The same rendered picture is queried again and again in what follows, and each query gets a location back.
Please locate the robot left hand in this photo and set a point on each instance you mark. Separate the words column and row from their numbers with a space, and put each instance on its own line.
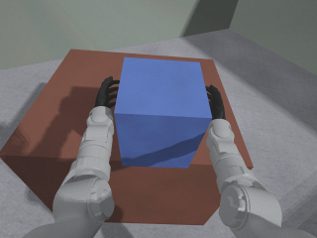
column 103, row 97

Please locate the robot right upper arm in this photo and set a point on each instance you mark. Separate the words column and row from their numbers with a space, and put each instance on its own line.
column 254, row 213

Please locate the pedestal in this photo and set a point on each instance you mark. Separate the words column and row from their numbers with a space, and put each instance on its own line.
column 46, row 142

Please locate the robot right forearm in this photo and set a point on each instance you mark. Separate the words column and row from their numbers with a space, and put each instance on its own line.
column 226, row 160

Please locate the carton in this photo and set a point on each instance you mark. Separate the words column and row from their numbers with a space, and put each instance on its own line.
column 162, row 112

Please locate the robot right hand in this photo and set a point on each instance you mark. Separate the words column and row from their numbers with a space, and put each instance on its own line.
column 216, row 103

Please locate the robot left upper arm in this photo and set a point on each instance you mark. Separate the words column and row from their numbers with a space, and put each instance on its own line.
column 79, row 210

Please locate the robot left forearm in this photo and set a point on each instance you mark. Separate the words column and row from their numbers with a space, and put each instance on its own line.
column 95, row 148

